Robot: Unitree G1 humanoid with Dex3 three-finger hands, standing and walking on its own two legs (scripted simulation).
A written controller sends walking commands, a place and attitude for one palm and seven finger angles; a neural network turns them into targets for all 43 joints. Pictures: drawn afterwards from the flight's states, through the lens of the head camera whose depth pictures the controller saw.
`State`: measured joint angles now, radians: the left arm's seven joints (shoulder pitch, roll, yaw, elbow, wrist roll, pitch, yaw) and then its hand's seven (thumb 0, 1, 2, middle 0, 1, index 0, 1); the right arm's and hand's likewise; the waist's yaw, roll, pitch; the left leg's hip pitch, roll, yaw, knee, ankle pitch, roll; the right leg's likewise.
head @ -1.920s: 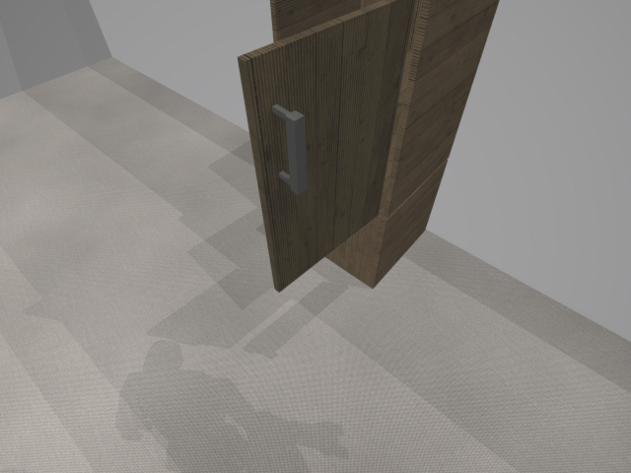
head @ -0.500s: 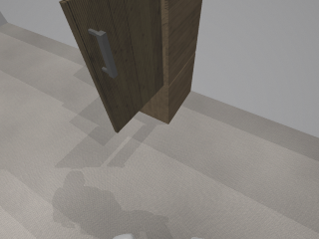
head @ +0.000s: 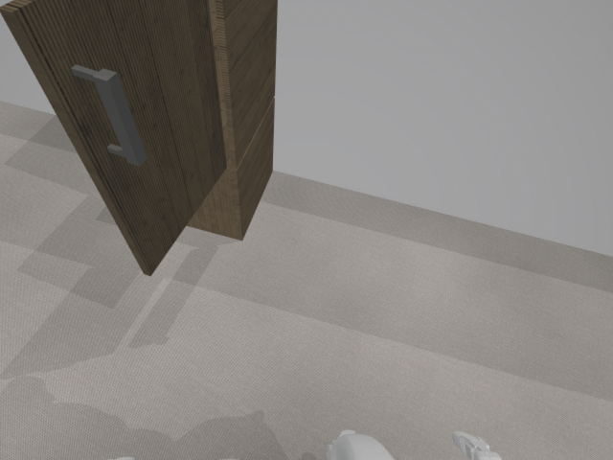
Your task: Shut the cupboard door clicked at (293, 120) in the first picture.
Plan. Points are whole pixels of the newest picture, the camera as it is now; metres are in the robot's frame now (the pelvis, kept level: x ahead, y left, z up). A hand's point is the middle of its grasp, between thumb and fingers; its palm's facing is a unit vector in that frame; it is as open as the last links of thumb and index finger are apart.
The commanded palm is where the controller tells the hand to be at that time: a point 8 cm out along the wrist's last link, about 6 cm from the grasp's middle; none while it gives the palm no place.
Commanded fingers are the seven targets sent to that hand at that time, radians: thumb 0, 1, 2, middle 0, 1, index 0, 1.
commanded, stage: walk around to get in front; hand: left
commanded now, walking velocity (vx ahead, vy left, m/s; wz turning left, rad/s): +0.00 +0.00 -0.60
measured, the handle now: (111, 118) +0.52 +0.35 +0.09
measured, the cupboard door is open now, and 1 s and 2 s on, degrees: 85 85 85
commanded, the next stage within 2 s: none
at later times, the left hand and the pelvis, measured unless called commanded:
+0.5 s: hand (225, 436) +0.16 +0.12 -0.16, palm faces -0.37 -0.89 -0.26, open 7.4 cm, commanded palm none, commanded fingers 0.00 0.90 0.90 -0.20 -0.30 -0.20 -0.30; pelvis +0.00 -0.03 +0.00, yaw -21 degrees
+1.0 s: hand (262, 395) +0.22 +0.08 -0.16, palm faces -0.61 -0.76 -0.24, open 7.4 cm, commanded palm none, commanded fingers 0.00 0.90 0.90 -0.20 -0.30 -0.20 -0.30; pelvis +0.01 -0.03 +0.00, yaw -39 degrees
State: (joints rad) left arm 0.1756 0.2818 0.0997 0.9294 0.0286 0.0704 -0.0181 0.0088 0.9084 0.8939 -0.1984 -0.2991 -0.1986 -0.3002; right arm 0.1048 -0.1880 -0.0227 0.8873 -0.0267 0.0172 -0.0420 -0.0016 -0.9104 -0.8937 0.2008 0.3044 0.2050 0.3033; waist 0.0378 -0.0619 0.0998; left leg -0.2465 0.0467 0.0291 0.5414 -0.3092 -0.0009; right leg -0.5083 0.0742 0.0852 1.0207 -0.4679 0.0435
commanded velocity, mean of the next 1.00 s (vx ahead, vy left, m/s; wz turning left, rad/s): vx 0.00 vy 0.00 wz -0.60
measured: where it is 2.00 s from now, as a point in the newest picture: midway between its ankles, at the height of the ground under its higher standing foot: outside the picture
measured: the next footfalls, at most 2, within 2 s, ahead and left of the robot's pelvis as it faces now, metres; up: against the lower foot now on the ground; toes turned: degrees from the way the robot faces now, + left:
right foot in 0.28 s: +0.02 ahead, -0.15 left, +0.00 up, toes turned -16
left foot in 0.66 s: +0.10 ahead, +0.08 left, +0.00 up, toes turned -24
